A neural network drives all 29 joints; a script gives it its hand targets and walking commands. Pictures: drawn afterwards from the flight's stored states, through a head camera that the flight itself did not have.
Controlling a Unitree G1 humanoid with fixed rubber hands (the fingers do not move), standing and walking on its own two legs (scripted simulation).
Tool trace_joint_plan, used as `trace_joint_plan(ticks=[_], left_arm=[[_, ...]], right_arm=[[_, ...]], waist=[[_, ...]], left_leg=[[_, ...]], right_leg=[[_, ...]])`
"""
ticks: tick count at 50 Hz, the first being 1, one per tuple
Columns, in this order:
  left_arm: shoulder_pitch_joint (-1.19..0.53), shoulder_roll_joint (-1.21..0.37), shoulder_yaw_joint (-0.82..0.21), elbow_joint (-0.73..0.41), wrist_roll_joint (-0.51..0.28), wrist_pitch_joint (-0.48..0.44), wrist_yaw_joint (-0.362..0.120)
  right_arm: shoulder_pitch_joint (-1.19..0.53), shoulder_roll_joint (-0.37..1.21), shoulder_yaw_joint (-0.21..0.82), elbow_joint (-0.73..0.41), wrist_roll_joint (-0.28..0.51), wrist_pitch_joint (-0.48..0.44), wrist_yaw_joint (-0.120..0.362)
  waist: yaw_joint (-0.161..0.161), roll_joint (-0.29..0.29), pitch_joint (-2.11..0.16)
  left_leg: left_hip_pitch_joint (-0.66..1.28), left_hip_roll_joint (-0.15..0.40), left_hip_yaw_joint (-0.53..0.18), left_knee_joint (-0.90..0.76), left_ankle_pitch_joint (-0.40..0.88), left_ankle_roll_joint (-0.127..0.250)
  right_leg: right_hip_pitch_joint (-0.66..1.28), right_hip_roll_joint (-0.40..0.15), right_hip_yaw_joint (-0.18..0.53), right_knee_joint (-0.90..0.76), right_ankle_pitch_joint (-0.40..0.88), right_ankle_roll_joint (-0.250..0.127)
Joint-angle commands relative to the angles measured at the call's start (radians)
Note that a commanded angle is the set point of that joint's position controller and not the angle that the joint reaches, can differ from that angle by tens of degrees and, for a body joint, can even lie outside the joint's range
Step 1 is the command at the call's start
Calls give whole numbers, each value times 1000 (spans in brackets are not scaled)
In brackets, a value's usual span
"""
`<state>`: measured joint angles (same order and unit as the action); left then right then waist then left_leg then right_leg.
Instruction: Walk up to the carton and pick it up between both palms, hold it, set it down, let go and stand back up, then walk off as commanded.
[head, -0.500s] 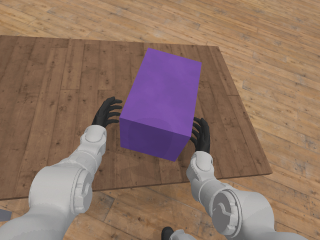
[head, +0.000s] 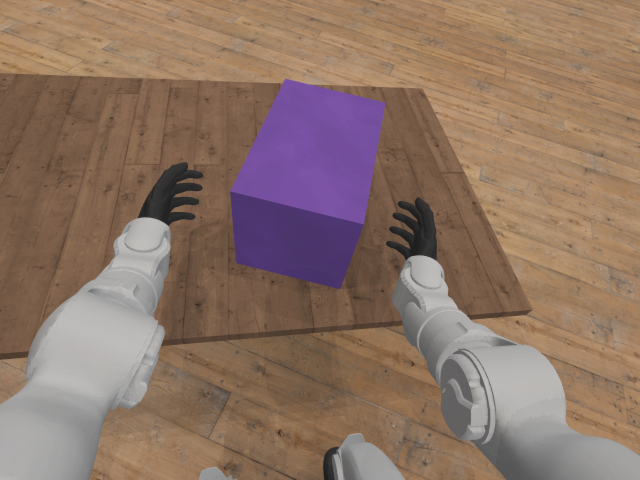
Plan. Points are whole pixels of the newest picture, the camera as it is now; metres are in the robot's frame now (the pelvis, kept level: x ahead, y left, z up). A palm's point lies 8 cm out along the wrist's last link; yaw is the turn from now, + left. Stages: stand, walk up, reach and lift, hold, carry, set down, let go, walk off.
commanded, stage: set down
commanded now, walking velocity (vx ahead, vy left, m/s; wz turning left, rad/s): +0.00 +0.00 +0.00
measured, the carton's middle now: (312, 181) +0.56 -0.10 +0.01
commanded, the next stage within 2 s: none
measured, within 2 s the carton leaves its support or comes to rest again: neither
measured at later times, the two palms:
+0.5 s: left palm (127, 234) +0.45 +0.16 +0.05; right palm (419, 284) +0.34 -0.20 +0.03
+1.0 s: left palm (82, 297) +0.38 +0.20 +0.04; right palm (408, 316) +0.30 -0.17 +0.03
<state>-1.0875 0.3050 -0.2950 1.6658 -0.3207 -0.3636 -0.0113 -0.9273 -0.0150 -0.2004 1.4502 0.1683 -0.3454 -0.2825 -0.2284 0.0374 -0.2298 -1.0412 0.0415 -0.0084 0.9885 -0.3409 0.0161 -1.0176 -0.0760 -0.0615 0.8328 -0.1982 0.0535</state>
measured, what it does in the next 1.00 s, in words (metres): rises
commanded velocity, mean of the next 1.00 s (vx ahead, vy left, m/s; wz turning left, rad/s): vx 0.00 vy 0.00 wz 0.00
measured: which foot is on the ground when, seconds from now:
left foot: down 0.00-1.00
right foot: down 0.00-1.00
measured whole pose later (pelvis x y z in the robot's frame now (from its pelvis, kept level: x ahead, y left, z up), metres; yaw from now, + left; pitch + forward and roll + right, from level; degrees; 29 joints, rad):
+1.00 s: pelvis +0.05 +0.00 +0.05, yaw +0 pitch +4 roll -4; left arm -0.30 0.35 -0.05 0.76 -0.14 -0.10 -0.14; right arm -0.18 0.12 -0.06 0.86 0.12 -0.42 -0.39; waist -0.08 0.00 -0.03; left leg -0.46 0.08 0.00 0.74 -0.35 -0.01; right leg -0.42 -0.02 -0.07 0.52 -0.17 0.05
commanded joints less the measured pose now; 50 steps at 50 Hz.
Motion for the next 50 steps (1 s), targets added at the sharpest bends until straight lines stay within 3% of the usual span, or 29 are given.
trace_joint_plan(ticks=[1,2,7,8,9,10,11,12,15,16,17,19,21,22,23,26,28,31,32,33,36,37,41,42,43,45,46,48,50], left_arm=[[-270,88,38,-282,34,-21,-20],[-250,90,62,-276,40,-15,-29],[-258,152,156,-481,83,14,-52],[-51,170,201,-530,107,25,-67],[-128,168,189,-561,112,29,-67],[-47,189,245,-637,130,43,-74],[-152,188,231,-625,120,44,-80],[16,175,263,-711,132,56,-93],[101,178,310,-756,183,106,-113],[138,182,341,-729,204,127,-130],[34,163,298,-779,192,133,-130],[134,165,319,-806,202,153,-135],[-23,142,273,-800,169,177,-130],[153,134,310,-787,174,182,-134],[143,105,266,-779,165,186,-138],[222,113,275,-744,155,206,-140],[141,116,261,-761,152,216,-134],[192,101,283,-847,188,228,-125],[338,97,304,-899,213,234,-126],[85,125,277,-876,198,222,-111],[137,145,252,-892,163,205,-96],[276,141,280,-932,164,200,-96],[513,125,309,-1127,185,179,-112],[324,152,295,-1018,178,182,-124],[460,142,304,-1172,193,187,-126],[317,154,270,-1080,173,210,-131],[497,146,291,-1168,184,225,-141],[436,165,278,-1106,153,220,-153],[733,159,312,-1243,158,239,-170]], right_arm=[[-173,-44,73,-230,-7,-18,-21],[-180,-35,105,-256,12,-19,-16],[-124,9,62,-367,-8,-58,-68],[47,36,121,-449,17,-95,-79],[-12,30,65,-435,-26,-94,-85],[72,47,109,-483,5,-116,-90],[-45,35,78,-511,-30,-121,-95],[134,73,124,-572,-19,-138,-107],[211,71,112,-601,-45,-173,-128],[250,112,175,-623,-43,-167,-136],[157,65,128,-588,-44,-165,-130],[265,101,168,-612,-37,-153,-129],[96,60,130,-589,-29,-123,-118],[245,95,179,-663,-18,-129,-120],[245,95,151,-596,-32,-113,-123],[282,99,210,-679,2,-98,-116],[223,77,176,-653,0,-81,-111],[267,39,135,-680,-27,-96,-106],[423,58,159,-642,-19,-110,-109],[201,30,107,-629,-55,-86,-98],[232,39,76,-631,-73,-64,-93],[347,67,97,-737,-68,-87,-99],[615,92,150,-776,-47,-142,-109],[462,104,152,-701,-57,-114,-104],[604,113,155,-751,-55,-130,-109],[420,84,118,-713,-78,-113,-108],[615,124,159,-746,-44,-127,-114],[509,124,158,-783,-58,-120,-119],[795,159,235,-895,-36,-145,-135]], waist=[[13,127,-517],[33,112,-528],[12,146,-602],[50,131,-574],[13,146,-589],[48,171,-600],[35,153,-619],[42,120,-612],[53,123,-539],[86,105,-498],[51,157,-501],[96,130,-394],[68,148,-374],[116,97,-313],[77,96,-273],[126,48,-215],[118,77,-185],[122,132,-193],[134,165,-130],[100,171,-184],[88,157,-123],[132,122,-140],[138,147,-230],[122,160,-199],[137,188,-241],[106,225,-131],[126,223,-79],[130,167,-15],[177,119,19]], left_leg=[[348,-48,-34,-179,-88,-60],[352,-42,-45,-191,-59,-58],[392,-78,-9,-136,79,-86],[442,-80,-1,-125,205,-87],[422,-78,-4,-116,186,-94],[482,-80,6,-111,284,-105],[445,-74,-3,-105,257,-99],[496,-81,5,-108,312,-96],[539,-67,6,-113,365,-100],[532,-73,12,-127,371,-88],[569,-57,3,-129,376,-101],[565,-59,8,-158,312,-89],[575,-31,-17,-192,245,-86],[614,-40,-12,-214,243,-75],[621,-29,-21,-221,205,-79],[644,-31,-10,-280,147,-61],[626,-5,-41,-327,57,-54],[703,13,-68,-368,97,-68],[745,14,-68,-366,176,-86],[657,20,-92,-382,62,-79],[611,37,-88,-419,-43,-66],[648,24,-65,-419,10,-65],[837,13,-51,-369,347,-108],[762,-3,-41,-347,265,-97],[844,5,-45,-359,321,-115],[752,13,-66,-369,275,-114],[841,2,-41,-379,307,-119],[769,-4,-25,-379,262,-96],[891,-9,-9,-396,396,-96]], right_leg=[[333,100,-18,-61,-31,-34],[333,102,-17,-63,-11,-34],[364,97,10,-106,63,-38],[430,90,24,-111,197,-27],[426,95,16,-115,204,-28],[464,91,32,-129,284,-28],[422,93,25,-118,245,-22],[529,97,32,-146,333,-15],[529,106,32,-163,373,-6],[555,92,41,-177,388,-3],[498,107,21,-179,320,-12],[519,102,24,-201,266,-18],[455,114,4,-209,136,-36],[515,110,7,-233,152,-36],[475,114,-3,-235,130,-41],[551,108,9,-272,97,-48],[571,118,9,-261,41,-48],[603,137,-11,-270,72,-43],[621,138,-14,-277,123,-39],[579,145,-14,-265,20,-47],[621,138,-16,-266,-19,-48],[669,130,-2,-283,30,-47],[737,135,12,-319,213,-40],[650,120,29,-330,104,-50],[704,124,27,-345,160,-46],[622,123,20,-340,80,-61],[663,121,25,-375,126,-59],[678,107,27,-384,53,-65],[776,106,39,-420,183,-59]])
